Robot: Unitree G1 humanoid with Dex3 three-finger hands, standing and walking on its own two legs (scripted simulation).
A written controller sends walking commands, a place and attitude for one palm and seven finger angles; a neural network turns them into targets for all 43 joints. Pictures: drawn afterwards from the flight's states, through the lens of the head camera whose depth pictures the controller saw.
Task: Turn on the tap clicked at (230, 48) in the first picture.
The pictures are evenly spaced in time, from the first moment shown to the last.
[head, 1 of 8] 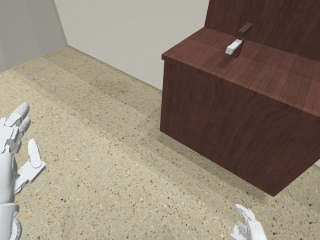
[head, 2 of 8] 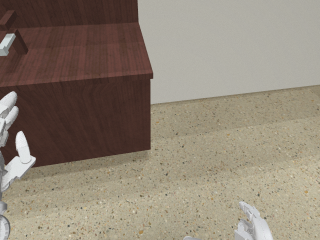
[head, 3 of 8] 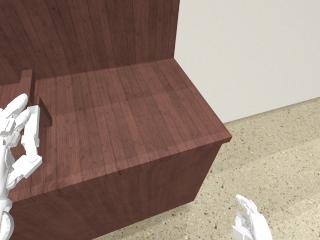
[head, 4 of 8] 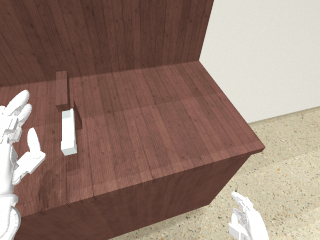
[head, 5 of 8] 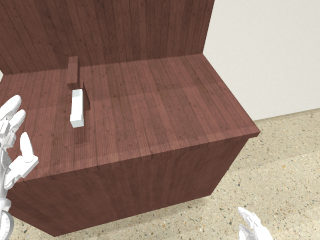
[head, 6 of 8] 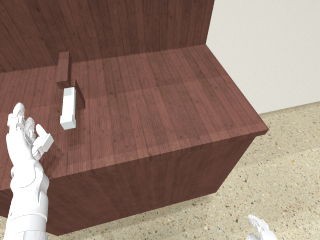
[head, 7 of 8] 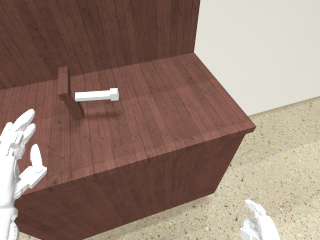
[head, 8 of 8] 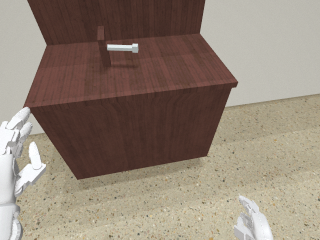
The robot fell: no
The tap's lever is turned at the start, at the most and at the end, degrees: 0 77 77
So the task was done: yes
